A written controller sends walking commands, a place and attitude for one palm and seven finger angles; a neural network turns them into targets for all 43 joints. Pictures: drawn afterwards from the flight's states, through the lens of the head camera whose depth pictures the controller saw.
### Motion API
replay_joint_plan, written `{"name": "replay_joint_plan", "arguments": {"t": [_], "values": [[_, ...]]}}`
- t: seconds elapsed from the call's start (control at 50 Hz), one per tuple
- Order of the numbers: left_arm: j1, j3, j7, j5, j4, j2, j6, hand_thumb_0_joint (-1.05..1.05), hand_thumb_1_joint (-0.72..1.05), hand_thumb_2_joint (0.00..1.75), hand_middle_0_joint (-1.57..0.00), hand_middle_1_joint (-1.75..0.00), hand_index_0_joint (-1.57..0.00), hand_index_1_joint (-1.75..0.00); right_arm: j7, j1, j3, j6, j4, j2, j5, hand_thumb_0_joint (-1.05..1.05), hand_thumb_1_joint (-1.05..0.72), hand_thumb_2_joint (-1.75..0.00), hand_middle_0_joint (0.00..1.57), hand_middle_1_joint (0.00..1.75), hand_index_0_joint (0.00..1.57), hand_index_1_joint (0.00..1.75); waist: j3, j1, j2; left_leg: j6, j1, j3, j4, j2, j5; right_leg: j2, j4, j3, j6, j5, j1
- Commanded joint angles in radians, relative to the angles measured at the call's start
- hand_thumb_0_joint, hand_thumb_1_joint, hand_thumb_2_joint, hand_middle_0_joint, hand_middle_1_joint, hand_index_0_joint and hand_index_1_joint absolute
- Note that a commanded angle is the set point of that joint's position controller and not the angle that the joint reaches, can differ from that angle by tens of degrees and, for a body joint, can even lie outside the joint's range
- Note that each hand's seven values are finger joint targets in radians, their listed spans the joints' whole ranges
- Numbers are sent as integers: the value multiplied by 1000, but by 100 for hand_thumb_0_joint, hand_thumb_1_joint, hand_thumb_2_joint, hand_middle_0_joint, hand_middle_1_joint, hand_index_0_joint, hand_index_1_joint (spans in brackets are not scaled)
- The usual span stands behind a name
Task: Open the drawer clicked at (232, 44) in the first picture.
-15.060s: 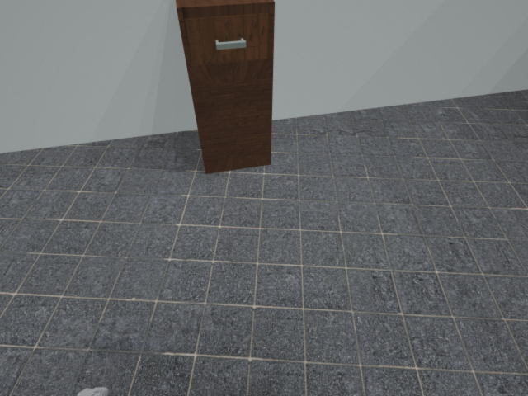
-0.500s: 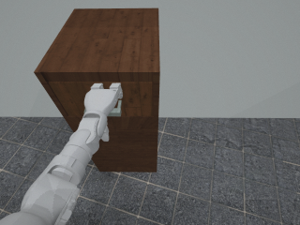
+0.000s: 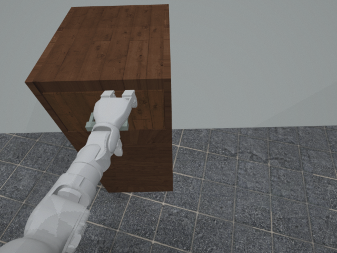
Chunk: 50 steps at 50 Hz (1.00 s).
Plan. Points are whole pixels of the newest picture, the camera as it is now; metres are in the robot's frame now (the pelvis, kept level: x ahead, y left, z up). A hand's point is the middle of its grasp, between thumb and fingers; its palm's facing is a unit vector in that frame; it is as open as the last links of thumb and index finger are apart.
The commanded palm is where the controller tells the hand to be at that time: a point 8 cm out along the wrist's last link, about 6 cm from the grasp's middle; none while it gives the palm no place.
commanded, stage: lower the fingers behind the handle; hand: left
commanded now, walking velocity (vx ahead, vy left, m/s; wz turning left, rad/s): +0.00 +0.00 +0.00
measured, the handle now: (108, 120) +0.50 +0.18 -0.02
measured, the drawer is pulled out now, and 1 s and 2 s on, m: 0.00 0.00 0.00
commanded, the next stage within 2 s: close the thumb around the handle in 1.60 s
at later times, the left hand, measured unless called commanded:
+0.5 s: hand (108, 132) +0.43 +0.16 +0.01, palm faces +0.00 -0.04 -1.00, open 13.8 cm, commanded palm +0.41 +0.17 +0.06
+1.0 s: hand (109, 140) +0.44 +0.17 -0.03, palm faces -0.03 -0.06 -1.00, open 13.8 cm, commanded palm +0.42 +0.16 +0.03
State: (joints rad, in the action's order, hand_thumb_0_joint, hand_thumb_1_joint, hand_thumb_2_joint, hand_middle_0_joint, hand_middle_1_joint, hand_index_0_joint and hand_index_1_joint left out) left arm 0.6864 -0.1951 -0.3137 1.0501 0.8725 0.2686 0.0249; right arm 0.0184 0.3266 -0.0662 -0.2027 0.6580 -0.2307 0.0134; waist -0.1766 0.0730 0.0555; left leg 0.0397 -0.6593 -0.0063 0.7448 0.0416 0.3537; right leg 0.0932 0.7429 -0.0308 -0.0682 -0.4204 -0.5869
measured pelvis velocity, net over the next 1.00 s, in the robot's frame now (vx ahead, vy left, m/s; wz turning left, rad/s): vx -0.01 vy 0.02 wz -0.01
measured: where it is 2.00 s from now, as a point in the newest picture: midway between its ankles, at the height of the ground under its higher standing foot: outside the picture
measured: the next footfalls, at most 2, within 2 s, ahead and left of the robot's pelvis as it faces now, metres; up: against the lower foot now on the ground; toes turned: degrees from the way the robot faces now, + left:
none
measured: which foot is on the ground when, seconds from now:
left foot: down 0.00-1.00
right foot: down 0.00-1.00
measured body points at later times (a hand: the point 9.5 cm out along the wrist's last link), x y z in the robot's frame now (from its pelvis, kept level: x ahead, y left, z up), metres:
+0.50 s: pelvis -0.01 +0.00 -0.01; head +0.05 -0.01 +0.43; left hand +0.43 +0.16 +0.06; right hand +0.07 -0.27 -0.14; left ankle +0.00 +0.10 -0.71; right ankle -0.05 -0.08 -0.71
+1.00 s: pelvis -0.01 +0.02 -0.03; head +0.06 +0.02 +0.42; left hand +0.43 +0.17 +0.03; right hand +0.01 -0.24 -0.16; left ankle +0.00 +0.10 -0.71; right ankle -0.05 -0.08 -0.71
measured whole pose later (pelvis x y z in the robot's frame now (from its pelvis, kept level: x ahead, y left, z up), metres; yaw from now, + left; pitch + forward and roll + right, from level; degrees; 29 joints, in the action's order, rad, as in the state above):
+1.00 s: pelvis -0.01 +0.02 -0.03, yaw +0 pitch +20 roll -2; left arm 0.71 -0.16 -0.44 1.08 1.02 0.28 0.06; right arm 0.00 0.34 -0.07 -0.17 0.69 -0.21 -0.01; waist -0.21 0.10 0.06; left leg 0.06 -0.88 0.00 0.93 0.04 0.41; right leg 0.10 0.90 -0.01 -0.05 -0.47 -0.79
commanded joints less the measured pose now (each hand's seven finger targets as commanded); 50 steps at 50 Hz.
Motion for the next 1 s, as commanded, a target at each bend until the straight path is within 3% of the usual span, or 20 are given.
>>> {"name": "replay_joint_plan", "arguments": {"t": [0.0, 0.04, 0.08, 0.1, 0.14, 0.18, 0.22, 0.26, 0.3, 0.32, 0.36, 0.4, 0.48, 0.54, 0.62, 0.7, 0.82, 0.84, 0.94, 0.98], "values": [[430, 131, -121, 30, -178, 240, 57, 0, -50, 30, -30, -120, -30, -120, 4, 14, -40, 17, -89, -126, -7, 0, -90, -90, 20, 30, 20, 30, -368, -19, -62, 16, 247, -13, -14, 1, -419, -27, -67, -3, 20, 499, 134], [439, 83, -124, 23, -152, 183, 98, 0, -50, 30, -30, -120, -30, -120, 0, 3, -42, 14, -81, -127, -2, 0, -90, -90, 20, 30, 20, 30, -367, 2, -78, 16, 254, -15, -18, 0, -414, -29, -80, -3, 27, 515, 131], [418, 71, -102, 8, -140, 177, 126, 0, -50, 30, -30, -120, -30, -120, 1, -3, -41, 10, -83, -132, 3, 0, -90, -90, 20, 30, 20, 30, -370, 3, -101, 20, 257, -19, -24, 3, -409, -33, -93, -13, 33, 548, 162], [415, 30, -83, -4, -144, 127, 132, 0, -50, 30, -30, -120, -30, -120, 2, -2, -44, 10, -86, -131, 3, 0, -90, -90, 20, 30, 20, 30, -349, 18, -109, 23, 263, -21, -24, 6, -403, -35, -102, -12, 35, 566, 162], [425, 23, -42, -17, -162, 131, 110, 0, -50, 30, -30, -120, -30, -120, 9, -8, -44, 9, -83, -131, 7, 0, -90, -90, 20, 30, 20, 30, -355, 26, -115, 26, 277, -17, -26, 7, -394, -41, -112, -23, 43, 577, 166], [428, 26, -17, -11, -156, 152, 74, 0, -50, 30, -30, -120, -30, -120, 21, -6, -37, 10, -80, -133, 6, 0, -90, -90, 20, 30, 20, 30, -302, 33, -121, 28, 251, -13, -31, 9, -358, -47, -115, -23, 43, 548, 147], [414, 30, -7, -13, -177, 150, 26, 0, -50, 30, -30, -120, -30, -120, 24, -4, -39, 20, -83, -127, 2, 0, -90, -90, 20, 30, 20, 30, -297, 28, -88, 28, 255, -12, -21, 9, -354, -48, -112, -26, 37, 527, 130], [389, 73, -24, 3, -184, 194, -16, 0, -50, 30, -30, -120, -30, -120, 26, 1, -39, 24, -84, -124, -3, 0, -90, -90, 20, 30, 20, 30, -312, 8, -51, 25, 244, -8, -7, 9, -351, -46, -88, -25, 29, 498, 109], [392, 59, -57, 14, -161, 164, -28, 0, -50, 30, -30, -120, -30, -120, 22, 1, -39, 30, -81, -117, -5, 0, -90, -90, 20, 30, 20, 30, -290, 18, -57, 23, 221, -6, 14, 6, -333, -41, -76, -16, 28, 452, 53], [414, 86, -75, 19, -154, 191, -28, 0, -50, 30, -30, -120, -30, -120, 18, 4, -40, 35, -77, -119, -5, 0, -90, -90, 20, 30, 20, 30, -302, 15, -55, 20, 203, -2, 23, 5, -328, -40, -61, -15, 24, 426, 42], [409, 108, -114, 29, -109, 216, -3, 0, -50, 30, -30, -120, -30, -120, 17, 9, -40, 39, -77, -123, -7, 0, -90, -90, 20, 30, 20, 30, -304, 14, -56, 21, 177, -6, 36, 6, -300, -37, -54, -16, 26, 399, 22], [456, 105, -136, 32, -114, 220, 23, 0, -50, 30, -30, -120, -30, -120, 13, 16, -40, 41, -75, -125, -8, 0, -90, -90, 20, 30, 20, 30, -349, 19, -49, 20, 169, -6, 50, 7, -310, -36, -38, -17, 27, 422, 29], [468, 81, -127, 25, -102, 195, 59, 0, -50, 30, -30, -120, -30, -120, 10, 21, -43, 38, -72, -126, -9, 0, -90, -90, 20, 30, 20, 30, -414, 32, -40, 21, 190, -8, 71, 7, -348, -34, -26, -18, 35, 481, 44], [454, 55, -95, 10, -90, 159, 46, 0, -50, 30, -30, -120, -30, -120, 12, 37, -46, 39, -66, -128, -8, 0, -90, -90, 20, 30, 20, 30, -394, 45, -61, 23, 198, 2, 76, 2, -357, -29, -28, -15, 37, 478, 21], [466, 48, -81, 7, -112, 144, -5, 0, -50, 30, -30, -120, -30, -120, 15, 51, -49, 46, -60, -128, -15, 0, -90, -90, 20, 30, 20, 30, -370, 51, -39, 23, 202, 13, 87, -3, -362, -26, -15, -5, 28, 440, -28], [414, 109, -124, 36, -88, 202, -29, 0, -50, 30, -30, -120, -30, -120, 10, 67, -49, 47, -53, -128, -19, 0, -90, -90, 20, 30, 20, 30, -382, 25, -31, 18, 161, 16, 108, -6, -349, -21, 18, 2, 22, 405, -58], [437, 88, -166, 38, -42, 162, 31, 0, -50, 30, -30, -120, -30, -120, -6, 78, -53, 45, -47, -134, -21, 0, -90, -90, 20, 30, 20, 30, -393, 39, -41, 14, 156, 23, 119, -13, -347, -10, 32, 15, 19, 367, -99], [469, 65, -166, 38, -59, 141, 34, 0, -50, 30, -30, -120, -30, -120, -7, 81, -55, 46, -42, -132, -20, 0, -90, -90, 20, 30, 20, 30, -413, 52, -32, 16, 175, 24, 123, -16, -354, -11, 32, 12, 24, 373, -112], [502, 80, -170, 45, -63, 161, 23, 0, -50, 30, -30, -120, -30, -120, -1, 86, -54, 51, -37, -134, -22, 0, -90, -90, 20, 30, 20, 30, -410, 53, -2, 11, 193, 39, 130, -24, -339, -7, 46, 23, 20, 310, -171], [506, 62, -182, 52, -45, 130, 22, 0, -50, 30, -30, -120, -30, -120, -2, 90, -54, 56, -32, -132, -26, 0, -90, -90, 20, 30, 20, 30, -400, 60, -3, 9, 193, 46, 137, -28, -333, -5, 55, 33, 18, 284, -204]]}}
